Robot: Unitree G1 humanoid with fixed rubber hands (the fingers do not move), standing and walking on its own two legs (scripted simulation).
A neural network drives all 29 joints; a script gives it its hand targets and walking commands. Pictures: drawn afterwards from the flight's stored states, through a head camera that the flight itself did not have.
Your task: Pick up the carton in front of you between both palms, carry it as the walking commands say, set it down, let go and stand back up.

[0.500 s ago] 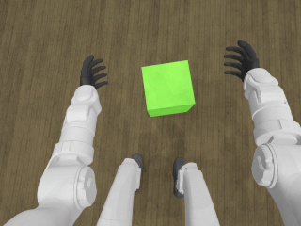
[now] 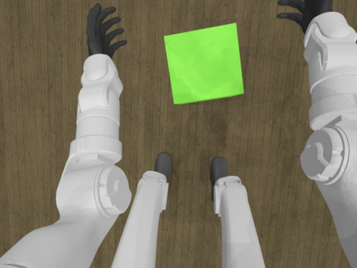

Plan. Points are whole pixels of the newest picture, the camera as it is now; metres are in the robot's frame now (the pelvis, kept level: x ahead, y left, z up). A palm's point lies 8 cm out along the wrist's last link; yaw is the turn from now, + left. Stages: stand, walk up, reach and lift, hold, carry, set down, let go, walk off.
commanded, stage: reach and lift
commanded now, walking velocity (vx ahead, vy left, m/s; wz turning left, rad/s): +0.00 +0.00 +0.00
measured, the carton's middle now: (202, 71) +0.52 -0.02 -0.52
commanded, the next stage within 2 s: none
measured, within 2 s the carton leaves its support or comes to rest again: leaves its support in 1.58 s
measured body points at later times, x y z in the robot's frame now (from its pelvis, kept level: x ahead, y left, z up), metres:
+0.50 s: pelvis -0.06 +0.01 -0.23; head +0.32 -0.03 +0.00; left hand +0.50 +0.18 -0.39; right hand +0.55 -0.20 -0.40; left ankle +0.05 +0.15 -0.61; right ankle +0.04 -0.11 -0.61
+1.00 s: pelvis -0.06 +0.01 -0.28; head +0.33 -0.02 -0.06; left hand +0.50 +0.16 -0.46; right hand +0.55 -0.19 -0.46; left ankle +0.05 +0.14 -0.61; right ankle +0.04 -0.10 -0.61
